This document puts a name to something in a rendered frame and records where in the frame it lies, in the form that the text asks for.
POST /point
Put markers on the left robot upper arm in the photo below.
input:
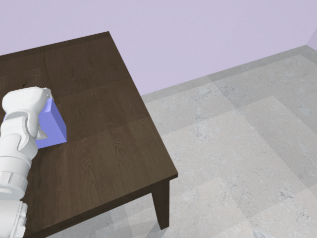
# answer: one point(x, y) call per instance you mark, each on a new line
point(12, 218)

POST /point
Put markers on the sponge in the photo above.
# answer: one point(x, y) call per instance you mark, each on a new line
point(52, 124)

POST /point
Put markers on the robot left hand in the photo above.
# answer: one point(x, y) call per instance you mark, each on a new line
point(32, 98)

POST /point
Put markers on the left robot forearm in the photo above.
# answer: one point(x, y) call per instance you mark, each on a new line
point(18, 133)

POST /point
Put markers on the table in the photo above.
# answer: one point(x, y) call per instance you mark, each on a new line
point(113, 154)

